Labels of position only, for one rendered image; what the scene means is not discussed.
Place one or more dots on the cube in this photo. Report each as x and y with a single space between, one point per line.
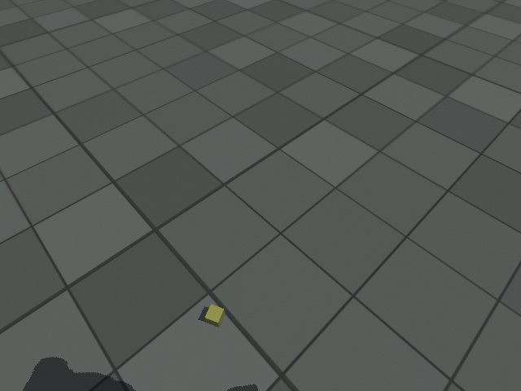
215 315

